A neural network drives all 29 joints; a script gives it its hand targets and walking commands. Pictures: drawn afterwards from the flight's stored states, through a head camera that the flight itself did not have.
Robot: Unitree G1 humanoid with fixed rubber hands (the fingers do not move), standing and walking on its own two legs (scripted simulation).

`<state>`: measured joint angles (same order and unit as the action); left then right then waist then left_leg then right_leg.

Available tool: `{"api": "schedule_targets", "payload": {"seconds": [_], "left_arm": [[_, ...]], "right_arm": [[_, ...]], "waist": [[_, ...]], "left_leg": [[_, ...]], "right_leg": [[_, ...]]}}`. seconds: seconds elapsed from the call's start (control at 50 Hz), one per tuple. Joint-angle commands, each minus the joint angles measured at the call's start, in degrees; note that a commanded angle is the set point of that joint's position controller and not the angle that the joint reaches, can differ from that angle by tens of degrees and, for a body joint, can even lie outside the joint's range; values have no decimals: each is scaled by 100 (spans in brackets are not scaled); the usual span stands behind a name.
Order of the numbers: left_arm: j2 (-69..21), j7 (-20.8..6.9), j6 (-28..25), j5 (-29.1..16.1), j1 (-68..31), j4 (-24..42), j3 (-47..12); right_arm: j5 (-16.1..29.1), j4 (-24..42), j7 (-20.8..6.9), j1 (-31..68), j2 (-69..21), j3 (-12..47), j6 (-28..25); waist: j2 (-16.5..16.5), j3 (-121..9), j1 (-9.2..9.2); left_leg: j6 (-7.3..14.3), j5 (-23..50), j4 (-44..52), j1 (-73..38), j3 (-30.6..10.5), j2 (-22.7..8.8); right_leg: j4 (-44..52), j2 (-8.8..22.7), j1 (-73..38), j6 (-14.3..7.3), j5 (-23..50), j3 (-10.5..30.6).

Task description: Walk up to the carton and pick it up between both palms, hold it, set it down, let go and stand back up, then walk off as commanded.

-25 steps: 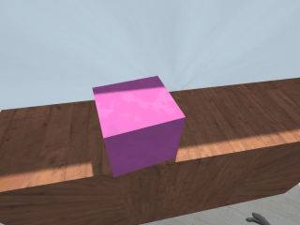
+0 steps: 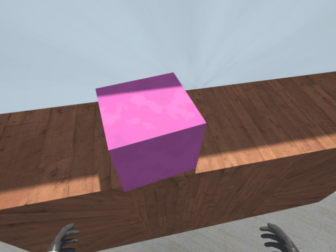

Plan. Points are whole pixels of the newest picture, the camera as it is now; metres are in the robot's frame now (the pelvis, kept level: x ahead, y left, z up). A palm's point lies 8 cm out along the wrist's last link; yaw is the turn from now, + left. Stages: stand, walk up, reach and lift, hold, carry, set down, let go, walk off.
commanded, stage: reach and lift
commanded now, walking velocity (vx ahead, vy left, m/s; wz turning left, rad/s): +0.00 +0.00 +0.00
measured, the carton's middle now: (149, 131) +0.44 +0.04 +0.03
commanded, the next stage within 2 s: none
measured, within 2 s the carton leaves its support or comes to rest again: neither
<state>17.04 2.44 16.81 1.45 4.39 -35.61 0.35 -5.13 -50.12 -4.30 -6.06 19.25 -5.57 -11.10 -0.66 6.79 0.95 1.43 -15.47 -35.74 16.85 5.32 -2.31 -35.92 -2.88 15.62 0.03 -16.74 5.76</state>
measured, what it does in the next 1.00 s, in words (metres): stands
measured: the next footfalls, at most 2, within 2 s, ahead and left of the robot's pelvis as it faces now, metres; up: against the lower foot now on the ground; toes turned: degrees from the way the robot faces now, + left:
none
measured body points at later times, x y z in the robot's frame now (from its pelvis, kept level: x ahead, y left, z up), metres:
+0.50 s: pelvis +0.00 -0.01 +0.01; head +0.02 +0.00 +0.46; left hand +0.15 +0.25 -0.06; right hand +0.18 -0.28 -0.04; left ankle +0.05 +0.11 -0.73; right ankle +0.03 -0.12 -0.73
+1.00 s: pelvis +0.01 +0.00 +0.02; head +0.03 +0.01 +0.47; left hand +0.19 +0.23 +0.00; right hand +0.22 -0.25 +0.01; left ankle +0.04 +0.11 -0.73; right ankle +0.03 -0.12 -0.73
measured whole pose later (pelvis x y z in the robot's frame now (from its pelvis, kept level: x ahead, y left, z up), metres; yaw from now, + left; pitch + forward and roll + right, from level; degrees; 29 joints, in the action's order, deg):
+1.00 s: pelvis +0.01 +0.00 +0.02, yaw +0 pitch +0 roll +1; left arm 7.6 9.9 6.6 -3.9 18.4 -4.5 1.0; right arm 12.0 -17.0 -10.3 -16.6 18.1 -5.6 -6.3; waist 2.2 1.2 -2.8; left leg 0.3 -8.8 -22.6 14.2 5.3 -0.9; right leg -25.5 -1.5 14.1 -0.1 -11.6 5.7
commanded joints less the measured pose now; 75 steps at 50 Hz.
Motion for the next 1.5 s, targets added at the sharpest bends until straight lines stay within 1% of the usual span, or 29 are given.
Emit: {"api": "schedule_targets", "payload": {"seconds": [0.0, 0.02, 0.1, 0.14, 0.2, 0.28, 0.3, 0.34, 0.4, 0.44, 0.5, 0.52, 0.56, 0.62, 0.68, 0.72, 0.76, 0.78, 0.82, 0.88, 0.92, 0.98, 1.08, 1.14, 1.2, 1.26, 1.4, 1.44, 1.48], "left_arm": [[827, 151, -153, 54, -208, 1728, 685], [773, 159, -185, 60, -23, 1674, 732], [677, 154, -420, 79, 407, 1705, 987], [624, 185, -585, 58, 469, 1851, 1077], [566, 235, -816, -44, 502, 2123, 1092], [531, 304, -1129, -260, 615, 2472, 1028], [511, 325, -1200, -316, 653, 2568, 991], [504, 370, -1332, -425, 632, 2744, 881], [472, 437, -1467, -600, 583, 2919, 678], [441, 458, -1510, -700, 527, 3096, 555], [408, 443, -1476, -791, 490, 3337, 457], [397, 444, -1437, -798, 460, 3434, 433], [382, 458, -1355, -796, 483, 3567, 423], [245, 498, -1239, -791, 570, 3759, 313], [29, 581, -1170, -783, 654, 3933, 117], [-150, 662, -1173, -790, 731, 4067, -53], [-376, 766, -1214, -808, 830, 4199, -270], [-469, 798, -1237, -778, 885, 4259, -331], [-583, 837, -1294, -804, 1038, 4476, -438], [-632, 832, -1389, -798, 1186, 4773, -428], [-629, 809, -1457, -820, 1217, 4848, -362], [-644, 783, -1561, -828, 1368, 5064, -290], [-655, 756, -1774, -824, 1500, 5290, -150], [-673, 753, -1902, -875, 1518, 5428, -175], [-689, 760, -1973, -925, 1450, 5495, -220], [-700, 765, -1919, -977, 1187, 5400, -265], [-551, 897, -1437, -1162, -54, 5449, -290], [-514, 958, -1253, -1220, -381, 5532, -290], [-529, 981, -1038, -1246, -559, 5528, -267]], "right_arm": [[519, 1432, 64, -16, 1054, -568, -363], [567, 1525, 51, -88, 1074, -498, -371], [791, 1940, 62, -315, 1053, -139, -461], [879, 2073, 43, -389, 989, -1, -489], [938, 2286, 14, -501, 884, 83, -532], [1022, 2549, -33, -728, 735, 122, -568], [1045, 2609, -51, -788, 703, 118, -566], [1070, 2726, -82, -820, 665, 61, -557], [1084, 2892, -131, -771, 643, -26, -472], [1132, 3077, -140, -726, 609, -58, -394], [1254, 3440, -104, -721, 505, -20, -229], [1291, 3551, -97, -710, 502, -19, -155], [1368, 3778, -107, -707, 510, 7, -26], [1476, 4089, -176, -641, 601, -53, 119], [1555, 4325, -310, -564, 749, -191, 208], [1594, 4422, -425, -514, 832, -310, 252], [1639, 4445, -541, -512, 899, -440, 283], [1703, 4433, -584, -530, 949, -475, 282], [1828, 4551, -637, -616, 931, -500, 265], [1992, 4837, -631, -758, 894, -430, 223], [2048, 5000, -587, -809, 815, -294, 201], [2112, 5298, -511, -950, 748, -127, 134], [2245, 5633, -381, -1209, 670, 183, 5], [2342, 5795, -330, -1264, 687, 274, -90], [2430, 5926, -303, -1207, 740, 297, -167], [2432, 5966, -289, -952, 762, 251, -137], [2408, 6055, -264, 230, 779, 64, 352], [2426, 5996, -267, 538, 815, -8, 524], [2457, 5873, -262, 735, 867, -43, 694]], "waist": [[652, -1338, -171], [629, -1407, -234], [773, -1647, -459], [734, -1747, -515], [686, -1828, -530], [597, -1821, -549], [542, -1800, -558], [488, -1751, -503], [393, -1525, -425], [486, -1410, -344], [706, -1276, -261], [701, -1233, -254], [668, -1180, -284], [597, -1153, -303], [391, -1167, -299], [196, -1213, -287], [-96, -1293, -276], [-188, -1378, -259], [-117, -1557, -248], [52, -1700, -250], [190, -1683, -292], [296, -1713, -378], [395, -1773, -538], [413, -1831, -552], [397, -1850, -529], [356, -1758, -519], [168, -1484, -567], [124, -1503, -574], [124, -1568, -566]], "left_leg": [[-107, 521, 918, -1756, -59, 102], [-82, 725, 1021, -1662, -52, 126], [-68, 1523, 1111, -1691, -54, 298], [-77, 1663, 1182, -1649, -34, 341], [-73, 1611, 1308, -1693, 3, 357], [-83, 1461, 1441, -1758, 43, 352], [-94, 1390, 1474, -1798, 44, 336], [-95, 1164, 1551, -1813, 15, 301], [-87, 588, 1720, -1723, -49, 230], [-88, 350, 1620, -2049, -134, 259], [-97, 422, 1246, -2936, -264, 415], [-111, 442, 1186, -3130, -296, 444], [-126, 452, 1161, -3269, -337, 463], [-135, 326, 1231, -3322, -425, 424], [-139, -15, 1493, -3001, -536, 272], [-158, -351, 1807, -2449, -605, 125], [-196, -723, 2302, -1548, -658, -76], [-190, -756, 2404, -1289, -697, -145], [-262, -371, 2286, -1524, -701, -111], [-285, 278, 2057, -1796, -538, 12], [-261, 639, 1910, -1816, -415, 122], [-276, 1145, 1755, -1966, -324, 225], [-269, 1733, 1626, -2040, -235, 316], [-281, 1962, 1586, -2090, -253, 325], [-290, 1992, 1580, -2131, -287, 320], [-292, 1786, 1650, -2134, -320, 294], [-235, 537, 2003, -1729, -292, 221], [-223, 258, 2090, -1607, -283, 191], [-217, 198, 2132, -1590, -271, 162]], "right_leg": [[1148, 227, 158, -279, 1126, -828], [1143, 156, -158, -202, 1484, -800], [1224, 157, -839, -66, 2655, -617], [1246, 185, -1048, -28, 2846, -543], [1366, 218, -1070, -2, 2677, -488], [1544, 263, -922, 9, 2167, -434], [1594, 268, -842, -3, 1933, -431], [1675, 282, -685, -23, 1462, -437], [1806, 309, -402, -88, 541, -447], [1993, 491, 175, -217, -113, -384], [2379, 852, 1327, -474, -1074, -213], [2464, 922, 1561, -532, -1265, -178], [2546, 964, 1762, -581, -1389, -159], [2539, 906, 1842, -608, -1339, -239], [2341, 668, 1571, -546, -985, -402], [2115, 428, 1018, -443, -628, -495], [1774, 77, 39, -239, 8, -619], [1652, -11, -299, -189, 280, -630], [1714, 35, -268, -206, 516, -549], [1839, 54, -259, -221, 736, -469], [1880, 70, -230, -215, 825, -417], [1926, 59, -160, -196, 1007, -372], [1859, 62, -252, -104, 1563, -312], [1822, 55, -279, -87, 1811, -304], [1834, 44, -247, -112, 1749, -323], [1923, 29, -137, -177, 1363, -338], [2071, 65, 108, -293, 177, -265], [2072, 69, 136, -302, -1, -248], [2071, 66, 112, -298, 0, -245]]}}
